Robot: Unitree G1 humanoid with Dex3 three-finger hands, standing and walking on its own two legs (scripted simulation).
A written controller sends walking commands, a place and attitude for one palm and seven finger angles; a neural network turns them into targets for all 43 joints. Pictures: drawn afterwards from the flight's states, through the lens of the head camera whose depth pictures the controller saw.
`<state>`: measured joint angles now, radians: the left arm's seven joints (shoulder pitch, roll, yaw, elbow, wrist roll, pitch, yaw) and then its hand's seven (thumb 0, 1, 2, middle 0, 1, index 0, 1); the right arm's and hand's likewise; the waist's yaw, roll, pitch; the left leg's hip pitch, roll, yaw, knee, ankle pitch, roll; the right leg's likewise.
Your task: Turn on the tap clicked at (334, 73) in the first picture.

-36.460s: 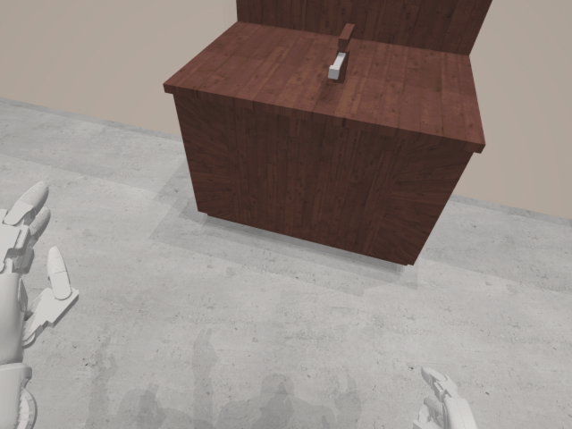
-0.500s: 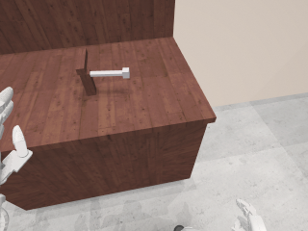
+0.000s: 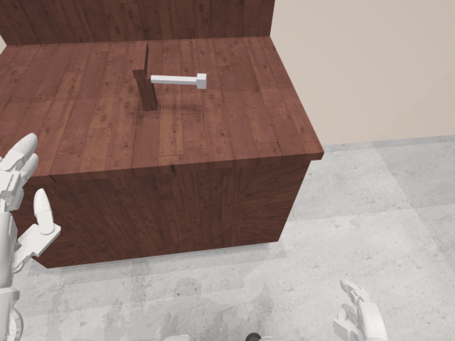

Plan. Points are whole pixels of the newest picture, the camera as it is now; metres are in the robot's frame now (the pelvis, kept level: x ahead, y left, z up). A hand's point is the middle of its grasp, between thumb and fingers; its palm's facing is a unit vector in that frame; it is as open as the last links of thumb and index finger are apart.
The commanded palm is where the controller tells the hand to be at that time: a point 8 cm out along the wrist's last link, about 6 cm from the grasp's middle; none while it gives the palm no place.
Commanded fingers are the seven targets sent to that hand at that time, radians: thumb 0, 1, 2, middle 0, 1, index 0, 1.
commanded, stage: step back with the hand held close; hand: left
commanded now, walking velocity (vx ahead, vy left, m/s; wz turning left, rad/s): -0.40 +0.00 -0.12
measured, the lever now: (201, 81) +0.72 +0.12 +0.04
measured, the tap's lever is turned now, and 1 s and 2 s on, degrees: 81 81 81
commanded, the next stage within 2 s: stop stepping back and stand still in 0.02 s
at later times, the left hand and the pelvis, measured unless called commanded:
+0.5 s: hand (51, 282) +0.16 +0.21 +0.16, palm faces +0.25 -0.89 -0.38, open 7.4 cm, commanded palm +0.10 +0.27 +0.18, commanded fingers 0.00 0.90 0.90 -0.20 -0.30 -0.20 -0.30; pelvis -0.09 +0.00 +0.00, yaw -5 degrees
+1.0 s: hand (43, 273) +0.16 +0.21 +0.18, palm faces +0.31 -0.86 -0.41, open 7.4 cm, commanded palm +0.11 +0.26 +0.18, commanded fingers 0.00 0.90 0.90 -0.20 -0.30 -0.20 -0.30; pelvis -0.08 -0.01 +0.01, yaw -5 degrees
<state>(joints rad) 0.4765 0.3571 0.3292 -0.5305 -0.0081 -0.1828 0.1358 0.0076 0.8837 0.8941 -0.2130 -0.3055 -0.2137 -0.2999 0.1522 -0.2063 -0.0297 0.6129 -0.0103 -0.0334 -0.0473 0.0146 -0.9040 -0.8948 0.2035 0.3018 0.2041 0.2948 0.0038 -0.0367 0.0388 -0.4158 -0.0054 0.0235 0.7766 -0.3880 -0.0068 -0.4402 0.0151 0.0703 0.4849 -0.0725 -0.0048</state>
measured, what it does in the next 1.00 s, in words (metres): steps on the spot: left foot, then right foot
